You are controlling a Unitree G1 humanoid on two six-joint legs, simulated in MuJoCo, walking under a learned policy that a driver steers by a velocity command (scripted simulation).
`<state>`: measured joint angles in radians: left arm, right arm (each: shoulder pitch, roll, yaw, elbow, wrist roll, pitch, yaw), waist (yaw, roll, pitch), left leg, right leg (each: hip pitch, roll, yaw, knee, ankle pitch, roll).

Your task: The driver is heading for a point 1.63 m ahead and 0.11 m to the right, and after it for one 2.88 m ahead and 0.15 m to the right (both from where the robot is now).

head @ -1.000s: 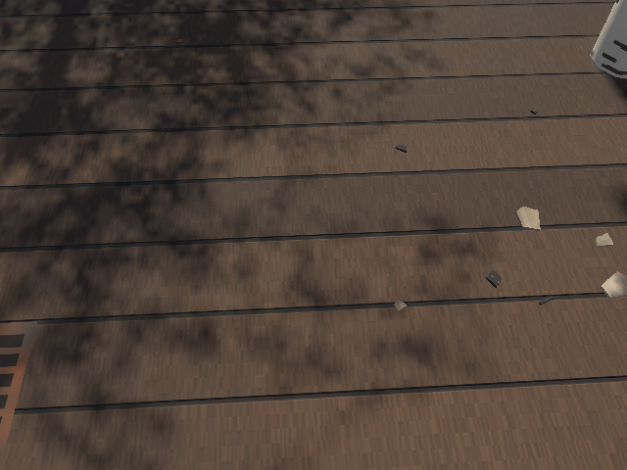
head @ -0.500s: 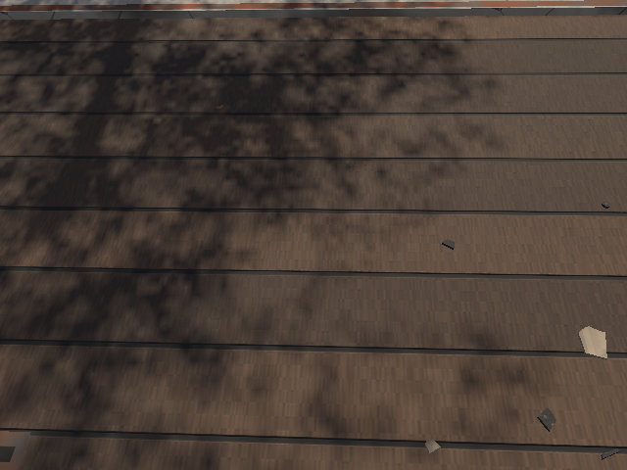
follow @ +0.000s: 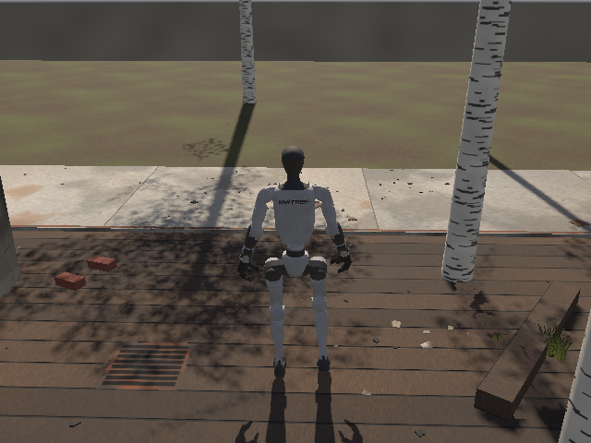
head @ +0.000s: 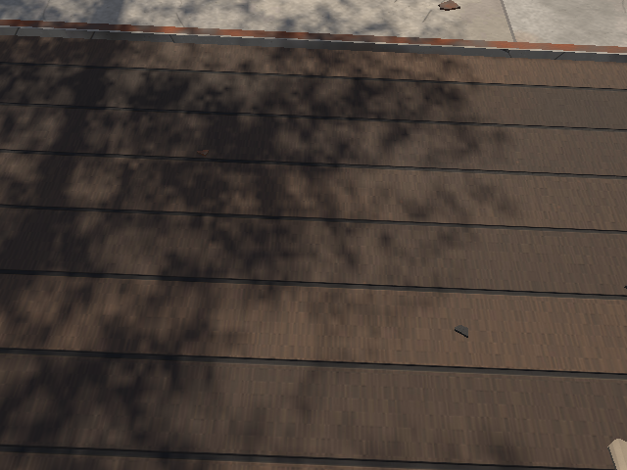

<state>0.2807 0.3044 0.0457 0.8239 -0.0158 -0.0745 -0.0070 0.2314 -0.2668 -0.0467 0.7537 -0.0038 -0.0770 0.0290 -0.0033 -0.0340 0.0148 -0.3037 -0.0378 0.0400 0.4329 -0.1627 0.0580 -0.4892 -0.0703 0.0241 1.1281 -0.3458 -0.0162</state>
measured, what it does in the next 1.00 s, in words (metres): walks ahead: right foot, then left foot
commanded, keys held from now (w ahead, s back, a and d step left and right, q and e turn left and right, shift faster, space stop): w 1.00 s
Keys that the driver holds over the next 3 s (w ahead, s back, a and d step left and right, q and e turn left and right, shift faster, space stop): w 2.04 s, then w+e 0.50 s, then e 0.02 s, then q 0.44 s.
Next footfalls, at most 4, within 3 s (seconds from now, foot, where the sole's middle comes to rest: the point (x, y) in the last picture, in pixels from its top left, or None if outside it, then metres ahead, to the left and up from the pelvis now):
0.36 right None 0.36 -0.16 -0.78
0.88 left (277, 394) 0.65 0.09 -0.78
1.44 right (375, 285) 0.95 -0.15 -0.78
1.98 left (284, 197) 1.25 0.09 -0.78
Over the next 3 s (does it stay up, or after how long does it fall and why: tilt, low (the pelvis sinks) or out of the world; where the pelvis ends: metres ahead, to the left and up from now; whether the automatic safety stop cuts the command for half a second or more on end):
stays up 1.59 -0.09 -0.01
